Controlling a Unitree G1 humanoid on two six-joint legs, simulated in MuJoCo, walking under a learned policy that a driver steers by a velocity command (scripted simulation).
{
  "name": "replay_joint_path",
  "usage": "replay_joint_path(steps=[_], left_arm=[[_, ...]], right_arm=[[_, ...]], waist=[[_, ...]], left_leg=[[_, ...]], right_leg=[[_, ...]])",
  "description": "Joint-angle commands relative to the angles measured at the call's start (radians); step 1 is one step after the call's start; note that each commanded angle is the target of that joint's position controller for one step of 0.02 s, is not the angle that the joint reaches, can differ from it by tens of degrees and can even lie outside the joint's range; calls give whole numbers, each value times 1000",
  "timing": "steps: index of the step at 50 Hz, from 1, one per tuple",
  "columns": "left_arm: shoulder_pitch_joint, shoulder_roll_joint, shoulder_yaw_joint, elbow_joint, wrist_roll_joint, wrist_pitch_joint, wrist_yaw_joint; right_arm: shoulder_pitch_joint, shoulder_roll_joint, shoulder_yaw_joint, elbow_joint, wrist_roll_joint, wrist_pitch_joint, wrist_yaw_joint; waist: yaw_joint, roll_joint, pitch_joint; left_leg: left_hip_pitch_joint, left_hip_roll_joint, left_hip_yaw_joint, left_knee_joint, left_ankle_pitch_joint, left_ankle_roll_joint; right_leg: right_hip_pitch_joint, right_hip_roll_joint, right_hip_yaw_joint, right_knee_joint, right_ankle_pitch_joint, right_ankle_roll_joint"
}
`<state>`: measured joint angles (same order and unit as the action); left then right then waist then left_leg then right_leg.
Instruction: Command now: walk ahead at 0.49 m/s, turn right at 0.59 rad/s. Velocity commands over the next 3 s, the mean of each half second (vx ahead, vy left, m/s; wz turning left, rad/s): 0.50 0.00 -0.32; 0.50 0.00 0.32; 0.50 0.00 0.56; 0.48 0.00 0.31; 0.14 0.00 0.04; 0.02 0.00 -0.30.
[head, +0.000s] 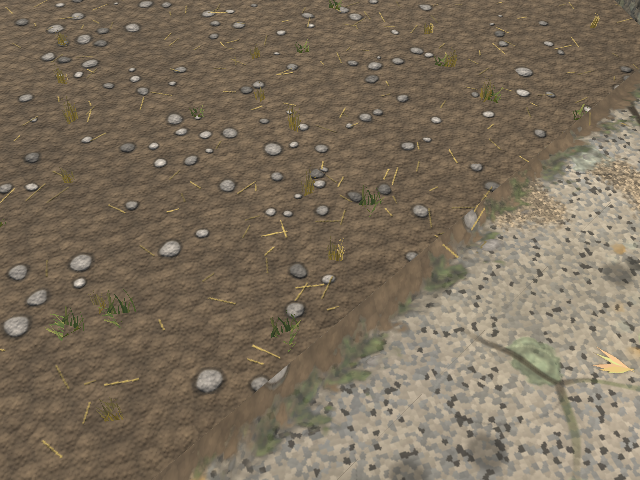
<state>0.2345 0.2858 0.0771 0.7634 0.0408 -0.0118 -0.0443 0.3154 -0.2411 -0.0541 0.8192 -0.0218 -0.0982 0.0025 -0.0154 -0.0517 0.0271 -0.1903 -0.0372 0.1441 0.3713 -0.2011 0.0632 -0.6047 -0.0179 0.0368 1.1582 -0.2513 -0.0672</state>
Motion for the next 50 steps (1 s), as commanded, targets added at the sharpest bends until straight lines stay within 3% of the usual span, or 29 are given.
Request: replay_joint_path(steps=[1, 6, 10, 12, 13, 14, 15, 16, 17, 18, 19, 20, 21, 23, 25, 28, 33, 37, 39, 41, 42, 43, 44, 45, 46, 47, 48, 49, 50], left_arm=[[-8, 5, -6, -71, 0, 5, -16], [-180, -31, -34, -121, -8, -9, -31], [-270, -24, -40, -150, -2, -13, -26], [-241, -9, -35, -142, 5, -19, -14], [-163, 1, -29, -116, 9, -26, -7], [-9, 20, -17, -60, 18, -39, 2], [158, 82, 4, -13, 34, -46, 16], [222, 195, 28, -4, 31, -47, 30], [261, 196, 37, 4, -11, -35, 41], [190, 162, 27, 20, -22, -36, 47], [135, 109, 13, 25, -25, -43, 44], [92, 71, 2, 29, -26, -50, 42], [61, 38, -8, 34, -29, -55, 41], [73, 29, -12, 48, -30, -71, 39], [97, 52, -6, 72, -37, -79, 38], [140, 51, -7, 97, -28, -84, 39], [185, 54, -18, 127, -24, -94, 49], [221, 72, -24, 157, -18, -88, 66], [182, 118, -16, 152, -16, -83, 74], [158, 143, -12, 148, -13, -62, 84], [133, 136, -15, 130, -15, -53, 86], [191, 45, -36, 83, -20, -56, 76], [183, 71, -25, 45, -22, -60, 60], [79, 113, -19, 27, -18, -69, 59], [43, 109, -23, 18, -33, -79, 60], [37, 103, -23, 24, -30, -75, 66], [45, 91, -24, 20, -13, -56, 69], [60, 77, -26, 21, -3, -32, 68], [49, 69, -25, 8, -2, -14, 65]], right_arm=[[17, -83, -12, -39, 2, -25, 3], [80, -101, -10, -9, 3, -13, 3], [159, -134, -12, 38, 1, 7, -2], [179, -156, -14, 63, 3, 22, -7], [183, -169, -14, 75, 5, 30, -10], [175, -169, -11, 78, 11, 38, -12], [162, -143, -1, 53, 17, 36, -14], [211, -16, 31, -9, 35, 29, 9], [137, -128, -3, -7, 23, 34, -2], [57, -126, -5, -35, 24, 29, 0], [34, -106, 3, -36, 24, 20, 4], [40, -98, 2, -24, 11, 27, 7], [75, -90, 3, -8, -7, 44, 12], [103, -69, 2, 11, -17, 69, 25], [64, -54, 2, 4, -17, 79, 35], [-61, -60, 1, -28, -7, 83, 36], [-226, -54, 10, -78, -3, 77, 43], [-318, -54, 15, -129, -12, 69, 57], [-261, -74, 9, -130, -17, 72, 57], [-39, -100, -11, -76, -10, 65, 52], [129, -145, -31, -30, -18, 53, 41], [175, -254, -59, -38, -15, 51, 25], [154, -292, -68, -51, 22, 58, 32], [107, -260, -68, -51, 32, 66, 26], [61, -219, -57, -56, 31, 65, 19], [17, -171, -42, -62, 23, 60, 20], [-7, -150, -35, -65, 25, 52, 19], [-15, -138, -27, -69, 25, 46, 21], [0, -143, -27, -66, 30, 40, 22]], waist=[[26, 108, 8], [-14, 111, 39], [-44, 122, 68], [-23, 137, 44], [14, 145, -3], [84, 123, -90], [152, 80, -208], [124, -167, -342], [160, -65, -358], [122, -23, -210], [86, 7, -121], [44, 22, -74], [6, 7, -51], [-15, 6, -45], [-22, 5, -9], [10, 0, 53], [49, 3, 91], [70, 7, 103], [39, -26, 54], [-59, -37, -70], [-145, 26, -165], [-102, 204, -284], [-74, 284, -381], [-83, 141, -251], [-58, 93, -128], [-16, 34, -56], [18, 40, -25], [37, 60, -36], [41, 73, -37]], left_leg=[[43, 301, -188, -216, 232, 120], [51, 261, -35, -197, 322, 85], [150, 298, -22, -180, 394, 90], [224, 310, -3, -74, 666, 85], [246, 306, 13, 39, 810, 78], [203, 279, 54, 224, 822, 55], [8, 257, 58, 465, 558, 32], [-405, 92, 63, 826, -227, -28], [-493, 47, -96, 963, -325, -32], [-548, 98, -145, 958, -241, -23], [-513, 124, -149, 885, -178, -19], [-458, 148, -152, 813, -150, -22], [-394, 156, -154, 770, -135, -31], [-346, 145, -140, 741, -109, -43], [-386, 152, -138, 693, -39, -52], [-472, 152, -163, 591, 83, -53], [-475, 98, -148, 393, 231, -18], [-445, 66, -73, 269, 167, 29], [-316, 5, -18, 268, 53, 56], [-96, -62, -22, 211, -10, 105], [111, 9, -142, 109, -2, 159], [374, 286, -531, 112, 18, 240], [551, 400, -979, -30, 64, 375], [477, 362, -813, -42, 74, 336], [318, 342, -684, -58, 181, 302], [184, 290, -599, -72, 292, 252], [94, 244, -535, -83, 373, 220], [45, 213, -492, -103, 385, 202], [18, 192, -470, -113, 418, 197]], right_leg=[[-114, -49, 34, -31, 103, 13], [-44, -37, -50, -329, 256, 5], [31, -3, -119, -495, 131, -26], [110, 44, -148, -557, 27, -58], [207, 79, -158, -600, 6, -77], [408, 110, -160, -686, 65, -100], [689, -23, 1, -684, 25, -142], [1020, -366, 506, -734, 60, -275], [975, -393, 624, -812, 202, -303], [872, -338, 435, -815, 300, -273], [730, -292, 330, -846, 365, -237], [634, -241, 254, -880, 375, -193], [552, -203, 199, -914, 370, -167], [498, -181, 159, -958, 382, -168], [478, -174, 118, -1005, 340, -171], [487, -170, 53, -1046, 309, -151], [545, -172, -64, -1044, 394, -105], [649, -198, -118, -987, 541, -82], [662, -191, -174, -857, 842, -60], [661, -188, -201, -540, 1024, -38], [541, -171, -214, -264, 813, -16], [251, -53, -233, 85, 182, 18], [-54, 105, -64, 303, -295, 43], [-160, 19, 36, 299, -177, 33], [-137, -23, 17, 235, -81, 33], [-80, -53, 12, 150, -50, 37], [-31, -72, 13, 91, -49, 51], [15, -81, 13, 45, -44, 65], [31, -78, 4, 12, -29, 75]])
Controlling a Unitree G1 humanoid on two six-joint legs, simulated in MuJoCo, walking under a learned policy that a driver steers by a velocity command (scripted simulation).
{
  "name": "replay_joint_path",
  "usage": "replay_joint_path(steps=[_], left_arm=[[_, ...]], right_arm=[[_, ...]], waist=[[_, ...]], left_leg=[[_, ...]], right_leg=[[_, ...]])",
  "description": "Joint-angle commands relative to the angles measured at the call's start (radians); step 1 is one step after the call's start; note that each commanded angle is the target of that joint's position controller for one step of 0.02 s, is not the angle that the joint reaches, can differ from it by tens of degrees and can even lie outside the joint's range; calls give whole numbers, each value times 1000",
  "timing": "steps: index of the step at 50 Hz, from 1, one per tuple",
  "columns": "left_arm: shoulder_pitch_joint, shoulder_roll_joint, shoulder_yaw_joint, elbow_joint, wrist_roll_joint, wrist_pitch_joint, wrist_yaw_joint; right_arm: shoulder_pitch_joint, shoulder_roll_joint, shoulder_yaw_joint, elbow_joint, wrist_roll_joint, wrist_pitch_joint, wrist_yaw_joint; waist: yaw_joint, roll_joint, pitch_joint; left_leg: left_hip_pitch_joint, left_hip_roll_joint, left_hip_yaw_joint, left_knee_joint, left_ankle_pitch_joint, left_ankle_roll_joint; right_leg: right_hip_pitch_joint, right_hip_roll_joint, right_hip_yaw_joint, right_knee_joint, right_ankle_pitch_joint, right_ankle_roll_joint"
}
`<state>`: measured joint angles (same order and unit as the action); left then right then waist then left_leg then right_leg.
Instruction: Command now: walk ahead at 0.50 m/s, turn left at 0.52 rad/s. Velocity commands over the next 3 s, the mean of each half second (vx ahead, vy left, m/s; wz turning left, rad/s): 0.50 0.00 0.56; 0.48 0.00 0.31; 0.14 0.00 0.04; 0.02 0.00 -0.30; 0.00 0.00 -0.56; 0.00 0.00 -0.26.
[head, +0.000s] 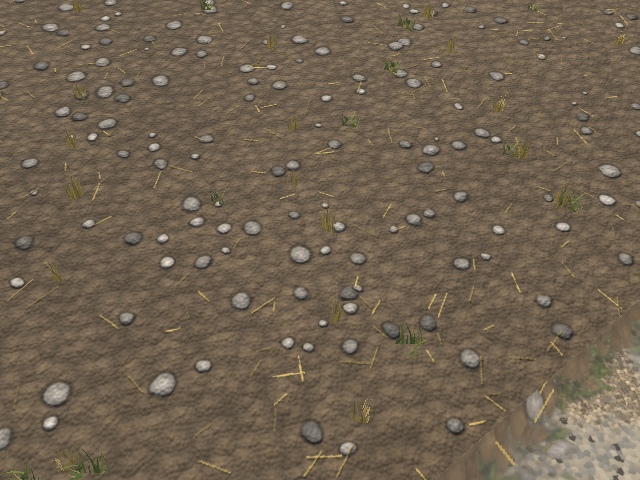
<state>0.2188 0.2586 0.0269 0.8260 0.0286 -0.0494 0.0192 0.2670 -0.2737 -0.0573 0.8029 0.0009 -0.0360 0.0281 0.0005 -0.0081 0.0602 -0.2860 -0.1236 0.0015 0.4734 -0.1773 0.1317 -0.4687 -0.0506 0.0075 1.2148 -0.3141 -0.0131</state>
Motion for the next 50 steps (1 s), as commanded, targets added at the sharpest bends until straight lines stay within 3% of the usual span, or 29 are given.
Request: replay_joint_path(steps=[1, 8, 10, 13, 14, 16, 18, 19, 20, 21, 22, 23, 24, 25, 28, 29, 30, 33, 34, 38, 41, 43, 44, 45, 46, 47, 48, 49, 50], left_arm=[[50, 88, 26, -65, 11, 36, -1], [-178, 97, 35, -144, 11, 41, -23], [-220, 73, 25, -152, 19, 36, -34], [-242, 85, 19, -176, 7, 35, -40], [-204, 115, 30, -160, 14, 23, -42], [-210, 143, 32, -178, 22, 9, -34], [-75, 158, 48, -134, 26, -5, -34], [94, 156, 58, -94, 29, -11, -32], [302, 159, 70, -45, 38, -19, -31], [329, 211, 84, -32, 38, -28, -28], [251, 181, 66, -85, 6, -31, -31], [156, 211, 70, -102, -16, -37, -31], [102, 148, 56, -113, -18, -45, -33], [68, 127, 47, -109, -10, -54, -38], [115, 187, 66, -42, 14, -71, -35], [127, 161, 58, -29, 9, -86, -33], [162, 158, 55, -16, 2, -98, -30], [209, 130, 44, 15, 2, -89, -18], [209, 125, 42, 18, 2, -81, -11], [317, 104, 40, 37, 29, -76, -15], [369, 101, 40, 65, 46, -38, 7], [400, 95, 36, 94, 35, 3, 27], [396, 98, 37, 109, 26, 24, 35], [389, 115, 45, 110, -9, 28, 24], [387, 81, 45, 112, -24, 26, 5], [462, 57, 32, 75, -78, 16, 15], [399, 89, 23, 69, -82, 4, 24], [339, 103, 23, 61, -55, 2, 25], [257, 103, 24, 35, -20, -9, 25]], right_arm=[[66, -123, -26, -46, 10, -26, -6], [185, -153, -26, -46, 25, -20, -31], [209, -159, -30, -47, 16, -13, -35], [232, -166, -37, -60, 2, 3, -39], [228, -174, -40, -66, -17, 3, -45], [188, -190, -47, -95, -17, 3, -49], [87, -190, -44, -135, -20, -2, -34], [-1, -190, -42, -157, -11, -5, -27], [-67, -181, -43, -168, 6, -12, -26], [6, -50, -25, -166, 4, -17, -31], [95, -43, -15, -161, -20, -19, -52], [161, -87, -21, -165, -29, -8, -57], [101, -140, -30, -145, -55, 26, -49], [42, -169, -41, -149, -51, 49, -33], [-26, -117, -33, -165, -52, 86, 4], [-122, -148, -51, -177, -38, 81, 3], [-163, -126, -44, -183, -42, 70, 11], [-262, -46, -18, -192, -37, 55, 40], [-263, -42, -17, -179, -25, 57, 45], [-382, -41, -4, -171, -31, 35, 40], [-402, -19, 14, -139, -34, 7, 27], [-255, -19, 15, -58, -51, -2, 5], [-86, -35, 5, 14, -61, 1, -8], [74, -68, -14, 73, -80, 6, -17], [189, -133, -29, 132, -80, 6, -10], [287, -199, -38, 121, -51, -14, 2], [309, -175, -42, 113, -31, -13, 4], [260, -149, -38, 103, -31, -16, -9], [160, -151, -38, 86, -32, -31, -38]], waist=[[27, 37, -71], [-47, 67, -5], [-66, 94, -34], [-82, 102, -48], [-69, 118, -82], [-48, 86, -72], [33, 70, -131], [137, 66, -156], [259, 34, -182], [207, -213, -173], [98, -162, -158], [-2, -192, -136], [-1, -49, -17], [-5, -18, 63], [-3, -72, 75], [2, -44, 88], [20, -68, 70], [35, -65, 45], [28, -74, 35], [95, -38, 65], [130, -26, 106], [89, 13, 59], [12, -5, 7], [-72, 61, -76], [-91, 177, -128], [-76, 250, -318], [-154, 183, -400], [-134, 91, -370], [-101, 58, -335]], left_leg=[[103, 258, -308, -225, 412, 127], [125, 200, -314, -273, 277, 78], [170, 203, -332, -232, 349, 76], [240, 206, -354, -174, 452, 102], [302, 250, -399, -120, 535, 121], [362, 285, -438, -57, 612, 140], [211, 233, -390, 81, 756, 103], [42, 185, -357, 238, 848, 63], [-124, 137, -342, 496, 732, 28], [-308, -13, -259, 853, -134, -16], [-428, -14, -219, 993, -408, -19], [-500, 29, -166, 974, -349, -34], [-507, 95, -149, 906, -312, -49], [-472, 119, -156, 847, -272, -66], [-393, 134, -104, 794, -35, -62], [-475, 136, -172, 679, 65, -56], [-507, 117, -151, 610, 160, -52], [-342, 57, -72, 341, 535, -46], [-303, 60, -79, 311, 620, -40], [-290, 61, -41, 218, 700, -43], [-229, 110, -34, -23, 641, -74], [-60, 156, -19, -183, 669, -69], [85, 182, -25, -266, 672, -46], [331, 192, -12, -321, 724, -28], [599, 305, -84, -165, 1089, 26], [1061, 507, -207, 315, 1532, 98], [1104, 549, -288, 257, 1451, 140], [992, 530, -290, 159, 1176, 153], [828, 554, -361, 46, 692, 196]], right_leg=[[-113, -40, 23, -67, 63, 30], [-207, -18, 17, -407, 363, 58], [-193, 4, 10, -420, 400, 53], [-185, 29, 13, -442, 296, 57], [-190, 10, 54, -349, 354, 34], [-229, 0, 85, -373, 253, 15], [50, 66, 22, -369, 185, -26], [316, 87, 16, -433, 135, -53], [558, 75, 12, -554, 171, -65], [672, -149, 243, -655, 199, -130], [650, -328, 485, -656, 501, -183], [541, -393, 692, -814, 368, -266], [387, -372, 629, -863, 251, -287], [271, -329, 523, -883, 244, -276], [163, -261, 282, -859, 259, -224], [200, -200, 217, -825, 71, -142], [251, -171, 191, -829, 37, -118], [142, -110, 101, -797, -142, -128], [130, -109, 82, -760, -145, -128], [189, -113, 61, -613, -192, -116], [284, -104, 45, -494, -114, -115], [350, -72, 6, -293, 38, -126], [348, -57, -9, -82, 192, -134], [240, -5, -63, 197, 185, -129], [-55, 104, -111, 596, -478, -108], [-442, 104, 49, 731, -614, -94], [-596, 77, 85, 746, -523, -94], [-627, 34, 62, 697, -443, -84], [-639, 25, 102, 518, -219, -71]])
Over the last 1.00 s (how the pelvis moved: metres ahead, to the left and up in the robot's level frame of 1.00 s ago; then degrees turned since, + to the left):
0.52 -0.04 -0.01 6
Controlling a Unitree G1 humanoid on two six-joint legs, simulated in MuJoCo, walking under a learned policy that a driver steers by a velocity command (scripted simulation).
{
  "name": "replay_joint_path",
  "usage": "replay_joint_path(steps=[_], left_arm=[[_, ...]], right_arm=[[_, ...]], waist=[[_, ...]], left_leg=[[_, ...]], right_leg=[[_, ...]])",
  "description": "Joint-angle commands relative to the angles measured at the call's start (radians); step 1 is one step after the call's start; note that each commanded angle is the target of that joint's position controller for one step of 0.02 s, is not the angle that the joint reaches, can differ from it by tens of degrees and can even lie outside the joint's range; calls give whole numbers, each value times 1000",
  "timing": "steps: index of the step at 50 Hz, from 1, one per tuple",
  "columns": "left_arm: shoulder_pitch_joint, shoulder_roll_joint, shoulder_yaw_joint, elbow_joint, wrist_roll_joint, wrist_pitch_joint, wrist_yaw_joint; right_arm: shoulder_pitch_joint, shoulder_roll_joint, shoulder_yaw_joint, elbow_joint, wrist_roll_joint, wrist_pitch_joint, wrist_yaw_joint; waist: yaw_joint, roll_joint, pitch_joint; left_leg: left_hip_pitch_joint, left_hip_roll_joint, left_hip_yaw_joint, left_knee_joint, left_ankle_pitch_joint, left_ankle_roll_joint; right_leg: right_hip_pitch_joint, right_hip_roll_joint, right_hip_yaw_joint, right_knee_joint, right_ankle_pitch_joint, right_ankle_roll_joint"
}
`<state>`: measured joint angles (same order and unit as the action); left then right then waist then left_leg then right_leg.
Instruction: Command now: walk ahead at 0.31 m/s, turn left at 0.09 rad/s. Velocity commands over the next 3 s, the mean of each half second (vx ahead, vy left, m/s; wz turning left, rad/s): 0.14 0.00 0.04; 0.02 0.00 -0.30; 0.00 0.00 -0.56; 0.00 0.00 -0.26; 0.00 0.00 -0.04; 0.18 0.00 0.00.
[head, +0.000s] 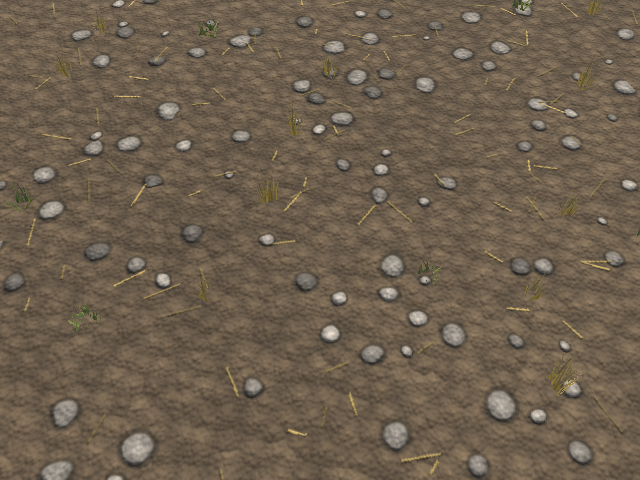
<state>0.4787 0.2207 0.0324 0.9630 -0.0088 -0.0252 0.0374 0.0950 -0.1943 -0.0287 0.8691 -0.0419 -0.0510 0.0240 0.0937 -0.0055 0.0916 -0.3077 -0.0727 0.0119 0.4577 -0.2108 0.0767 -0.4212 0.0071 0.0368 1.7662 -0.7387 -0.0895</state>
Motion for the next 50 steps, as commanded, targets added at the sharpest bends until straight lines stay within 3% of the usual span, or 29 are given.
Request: replay_joint_path(steps=[1, 2, 3, 4, 6, 7, 9, 11, 12, 13, 14, 16, 17, 19, 24, 26, 27, 28, 30, 33, 39, 40, 41, 42, 43, 44, 45, 48, 50], left_arm=[[-42, 156, 26, -86, 67, -25, 0], [-111, 152, 29, -108, 76, -13, -18], [-130, 104, 18, -105, 68, -6, -31], [-136, 55, 3, -105, 56, -10, -39], [-79, 27, -6, -74, 22, -23, -45], [-61, 35, -2, -53, 18, -26, -43], [-80, 48, 1, -34, 35, -30, -38], [-72, 84, 12, -15, 60, -42, -37], [-41, 155, 25, -17, 62, -51, -37], [-12, 140, 20, -13, 35, -44, -38], [-47, 112, 9, -26, 8, -34, -41], [-192, 97, 3, -42, 19, -15, -25], [-253, 84, -1, -50, 27, -8, -16], [-287, 74, -4, -37, 39, -2, -11], [-287, 95, 3, -3, 24, 6, -12], [-314, 90, 3, -2, 14, 21, -13], [-297, 76, 2, 3, 13, 26, -17], [-272, 65, 4, 3, 3, 34, -24], [-295, 60, 8, -1, 12, 31, -31], [-283, 70, 18, -12, 30, 23, -34], [-219, 48, 31, -33, 47, 30, -33], [-201, 54, 34, -34, 47, 26, -32], [-206, 103, 46, -44, 42, 22, -31], [-153, 159, 63, -42, 35, 16, -29], [-95, 201, 70, -38, 43, 17, -33], [-116, 221, 77, -53, 35, 19, -28], [-174, 205, 78, -73, 32, 25, -18], [-248, 145, 69, -102, 29, 41, -12], [-216, 147, 73, -94, 24, 44, -17]], right_arm=[[274, -175, -47, 23, 21, -28, -50], [171, -137, -25, 19, 42, -39, -49], [143, -126, -18, 30, 21, -47, -41], [130, -130, -17, 42, 19, -54, -38], [111, -133, -24, 56, 32, -63, -19], [135, -126, -25, 70, 44, -63, -13], [157, -115, -23, 94, 63, -45, -13], [220, -121, -22, 125, 55, -27, -17], [327, -110, -21, 142, 42, -20, -22], [479, -40, -5, 181, 71, 0, -33], [417, -96, -18, 179, 47, 25, -39], [327, -83, -16, 164, 18, 48, -38], [302, -76, -12, 160, 18, 57, -39], [324, -51, -2, 184, 19, 75, -42], [297, -37, 9, 216, 27, 87, -52], [293, -30, 14, 229, 13, 85, -51], [279, -57, 13, 221, 0, 78, -52], [240, -90, 9, 213, 7, 71, -52], [174, -97, 5, 195, 17, 54, -60], [167, -151, -27, 173, 21, 51, -84], [143, -148, -57, 124, 17, 69, -100], [137, -153, -62, 116, 16, 70, -98], [164, -147, -64, 104, 20, 73, -93], [138, -132, -66, 74, 26, 83, -88], [112, -107, -58, 47, 28, 94, -82], [135, -89, -47, 52, 21, 97, -73], [121, -89, -45, 52, 26, 95, -67], [87, -119, -47, 40, 18, 83, -65], [87, -115, -43, 32, 23, 86, -65]], waist=[[-144, -2, -272], [-72, -57, -122], [-48, -26, -75], [-34, 50, -62], [-22, 172, -133], [-24, 159, -158], [-26, 93, -142], [-23, 13, -113], [-41, -123, -157], [-56, -261, -337], [-47, -169, -327], [-87, -98, -179], [-110, -100, -131], [-133, -111, -125], [-128, -93, -170], [-142, -68, -124], [-126, -27, -81], [-89, 56, -14], [-72, 122, 17], [-74, 123, -6], [-70, 89, -14], [-66, 59, -20], [-89, -53, -22], [-70, -210, -48], [-44, -274, -112], [-71, -159, -151], [-86, -83, -139], [-96, -81, -145], [-82, -85, -160]], left_leg=[[610, 490, -397, 1, 683, 260], [266, 416, -293, -115, 709, 215], [76, 331, -219, -159, 771, 198], [-16, 255, -143, -168, 853, 168], [-39, 200, -85, -135, 863, 122], [-1, 204, -86, -115, 849, 109], [28, 205, -95, -61, 746, 80], [23, 145, -84, 88, 591, 35], [-20, 66, -24, 262, 253, -4], [-28, -17, -1, 523, -380, -26], [-65, -22, -53, 608, -493, -29], [-99, 28, -72, 622, -399, -43], [-63, 51, -68, 560, -349, -52], [35, 52, -26, 420, -302, -68], [142, 55, 1, 168, -157, -60], [215, 63, -10, 6, -40, -40], [203, 129, -97, -69, -72, -24], [60, 176, -163, -127, -229, -5], [-71, 208, -196, -209, -299, -12], [4, 241, -171, -178, -203, 18], [9, 349, -143, -31, 36, 95], [6, 325, -110, 32, 60, 70], [-39, 239, -31, 132, -27, 23], [-106, 66, 89, 371, -209, -45], [-233, -33, 24, 582, -468, -55], [-247, 10, -70, 683, -424, -45], [-253, 32, -82, 700, -352, -40], [-203, 55, -68, 604, -223, -53], [-189, 42, -65, 530, -220, -69]], right_leg=[[-592, -66, 51, -138, 268, 33], [-396, -106, 25, -474, 367, 72], [-204, -98, -5, -670, 451, 95], [-65, -83, -31, -831, 544, 91], [142, -39, -44, -1007, 680, 62], [179, -26, -49, -1030, 727, 49], [225, -10, -69, -1115, 780, 23], [336, -19, -42, -1235, 964, -9], [445, -191, 105, -1223, 1534, -58], [540, -411, 298, -1228, 1800, -228], [479, -398, 346, -1273, 1613, -250], [304, -322, 274, -1373, 1176, -203], [210, -285, 224, -1416, 1074, -172], [131, -221, 142, -1448, 977, -127], [116, -199, 150, -1473, 612, -90], [21, -167, 147, -1488, 337, -25], [-18, -143, 142, -1477, 263, 18], [14, -74, 84, -1463, 303, 39], [144, -28, 37, -1346, 484, 42], [85, 4, 9, -1230, 530, 20], [19, -2, -18, -1032, 430, -23], [45, -11, 6, -1088, 504, -34], [74, -59, 125, -1194, 669, -58], [115, -193, 419, -1355, 826, -124], [244, -302, 661, -1471, 848, -202], [271, -294, 634, -1471, 737, -214], [239, -259, 558, -1458, 661, -195], [210, -158, 403, -1467, 663, -134], [240, -140, 385, -1465, 666, -128]])
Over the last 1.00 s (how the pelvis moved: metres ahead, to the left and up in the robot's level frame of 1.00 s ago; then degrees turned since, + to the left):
0.53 0.09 -0.19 25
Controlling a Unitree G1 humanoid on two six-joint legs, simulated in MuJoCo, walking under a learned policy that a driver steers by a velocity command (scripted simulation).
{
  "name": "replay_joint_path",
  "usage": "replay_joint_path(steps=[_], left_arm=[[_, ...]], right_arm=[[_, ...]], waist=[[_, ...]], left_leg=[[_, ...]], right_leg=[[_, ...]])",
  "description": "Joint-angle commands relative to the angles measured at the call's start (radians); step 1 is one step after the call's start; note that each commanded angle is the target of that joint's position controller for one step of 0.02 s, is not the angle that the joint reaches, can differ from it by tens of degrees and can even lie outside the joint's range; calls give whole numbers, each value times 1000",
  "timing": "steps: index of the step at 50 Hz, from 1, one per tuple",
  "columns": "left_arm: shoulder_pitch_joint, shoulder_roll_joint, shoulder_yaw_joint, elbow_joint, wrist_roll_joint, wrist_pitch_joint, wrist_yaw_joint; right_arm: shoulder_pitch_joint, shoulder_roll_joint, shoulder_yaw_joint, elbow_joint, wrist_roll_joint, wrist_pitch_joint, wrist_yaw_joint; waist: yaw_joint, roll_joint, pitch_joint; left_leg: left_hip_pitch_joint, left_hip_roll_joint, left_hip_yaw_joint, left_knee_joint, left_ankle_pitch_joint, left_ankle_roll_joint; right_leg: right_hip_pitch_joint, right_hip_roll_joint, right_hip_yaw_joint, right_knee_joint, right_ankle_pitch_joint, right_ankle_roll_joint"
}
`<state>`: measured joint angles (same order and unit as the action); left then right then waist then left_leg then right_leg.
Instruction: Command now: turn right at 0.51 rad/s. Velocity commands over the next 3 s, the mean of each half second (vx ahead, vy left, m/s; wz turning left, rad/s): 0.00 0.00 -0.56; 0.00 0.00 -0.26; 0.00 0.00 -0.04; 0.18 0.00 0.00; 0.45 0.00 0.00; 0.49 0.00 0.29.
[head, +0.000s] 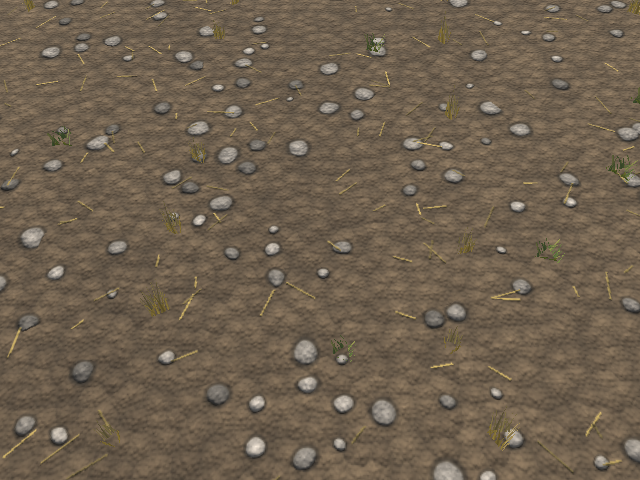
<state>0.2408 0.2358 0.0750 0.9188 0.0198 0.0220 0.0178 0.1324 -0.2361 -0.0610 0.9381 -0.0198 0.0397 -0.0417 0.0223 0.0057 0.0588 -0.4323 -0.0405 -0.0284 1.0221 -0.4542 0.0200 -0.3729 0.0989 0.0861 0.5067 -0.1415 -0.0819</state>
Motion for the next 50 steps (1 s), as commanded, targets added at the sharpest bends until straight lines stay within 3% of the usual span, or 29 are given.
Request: replay_joint_path(steps=[1, 7, 11, 12, 13, 14, 15, 16, 17, 19, 23, 27, 32, 34, 35, 36, 37, 38, 39, 41, 44, 50], left_arm=[[34, 140, 32, -46, -8, 0, 1], [-12, 171, 47, -69, 0, 15, -11], [-95, 174, 55, -92, -9, 30, -21], [-107, 161, 52, -102, -16, 29, -19], [-62, 109, 43, -109, -28, 26, -16], [-54, 112, 48, -116, -24, 16, -8], [-90, 178, 57, -112, 11, 8, -10], [-64, 166, 58, -93, 12, 8, -20], [-28, 148, 55, -77, 14, 14, -27], [6, 143, 50, -59, 12, 32, -47], [-97, 127, 29, -103, 1, 47, -60], [-143, 113, 12, -134, -11, 51, -67], [-117, 105, -2, -134, -24, 45, -49], [-63, 95, -9, -112, -15, 28, -36], [-44, 138, -4, -107, 5, 13, -26], [-57, 244, 9, -125, 10, -1, -20], [-38, 196, -3, -103, -9, -8, -12], [-75, 151, -18, -100, -10, -13, -10], [-122, 117, -33, -97, -8, -15, -5], [-147, 117, -40, -89, -9, -16, 11], [-119, 117, -48, -57, -13, -22, 10], [-122, 118, -54, -4, -1, -24, 15]], right_arm=[[37, -73, -9, -46, 7, -4, 0], [22, -83, -4, -84, 14, -12, -1], [145, -82, -5, -70, 24, -27, -10], [182, -106, -12, -65, 18, -32, -17], [179, -195, -30, -81, 7, -36, -28], [61, -272, -38, -138, -6, -36, -29], [27, -225, -32, -140, -19, -35, -23], [-21, -158, -15, -153, -12, -39, -19], [-44, -134, -8, -160, -7, -41, -16], [-36, -128, -6, -177, -3, -42, -10], [125, -160, -18, -133, -9, -45, -2], [147, -188, -29, -124, -11, -44, 10], [125, -211, -36, -112, -8, -36, 34], [101, -206, -35, -105, 3, -26, 36], [127, -172, -27, -101, 4, -24, 38], [150, -66, 2, -147, 2, -25, 47], [92, -97, -1, -129, 4, -4, 29], [98, -115, -5, -120, 10, 7, 27], [95, -117, -7, -105, 10, 9, 28], [125, -138, -15, -73, -1, 11, 31], [148, -108, -8, -38, 0, 15, 31], [111, -83, 3, -3, 8, 12, 14]], waist=[[-2, -94, -128], [6, -145, -111], [-61, -154, -100], [-79, -125, -87], [-47, 74, -99], [-27, 218, -72], [-15, 99, -36], [19, 58, -28], [39, 65, -26], [33, 119, -36], [-50, 129, -48], [-71, 152, -69], [-54, 180, -93], [-4, 145, -98], [-6, 50, -136], [-41, -228, -159], [11, -167, -153], [-18, -130, -104], [-33, -125, -63], [-49, -160, -40], [-45, -117, -74], [-26, -130, -42]], left_leg=[[-57, 3, -28, -72, 22, -19], [40, -30, -36, -254, 31, -21], [274, -65, -13, -555, 113, 22], [367, -28, -41, -691, 133, 36], [424, 189, -288, -830, -38, 79], [335, 418, -544, -910, -82, 167], [206, 425, -471, -875, 17, 212], [165, 341, -361, -835, 141, 190], [174, 280, -259, -805, 239, 164], [231, 232, -147, -766, 397, 157], [425, 266, -109, -713, 602, 190], [438, 296, -60, -675, 699, 198], [375, 307, -45, -608, 779, 188], [307, 282, -11, -538, 707, 124], [203, 244, 31, -454, 560, 61], [-11, 113, 138, -285, 40, -15], [44, 93, 46, -209, -139, -15], [45, 97, 16, -174, -123, -15], [41, 101, 2, -183, -69, -16], [58, 91, 15, -193, 17, -28], [105, 78, 18, -210, 45, -41], [192, 65, 26, -412, 70, -33]], right_leg=[[198, -232, 349, -213, 30, -137], [132, -216, 433, -265, -170, -126], [0, -158, 438, -261, -235, -46], [-79, -103, 399, -226, -320, 9], [-176, 1, 267, 0, -405, 59], [-298, 125, 40, 272, -411, 79], [-231, 6, 43, 422, -353, 87], [-179, 7, 47, 506, -289, 83], [-176, 7, 37, 580, -246, 86], [-204, -7, -4, 666, -227, 101], [-266, -47, -45, 533, -256, 139], [-158, -70, -87, 376, -303, 126], [52, -40, -141, 137, -299, 69], [218, -49, -135, -162, -53, 44], [377, -145, -2, -255, 36, 29], [502, -441, 328, -238, 427, -56], [376, -472, 275, -183, 548, -166], [346, -419, 216, -189, 518, -173], [318, -367, 167, -208, 448, -140], [314, -300, 99, -211, 489, -98], [321, -289, 65, -194, 520, -98], [245, -283, 110, -201, 278, -103]])
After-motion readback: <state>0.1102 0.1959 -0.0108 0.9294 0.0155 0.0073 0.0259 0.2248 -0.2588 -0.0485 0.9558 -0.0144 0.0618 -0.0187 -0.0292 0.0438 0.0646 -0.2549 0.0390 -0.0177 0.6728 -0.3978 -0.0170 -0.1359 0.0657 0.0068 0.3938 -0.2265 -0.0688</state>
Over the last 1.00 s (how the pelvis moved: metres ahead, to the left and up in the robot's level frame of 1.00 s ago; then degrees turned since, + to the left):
0.17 -0.04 0.00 -11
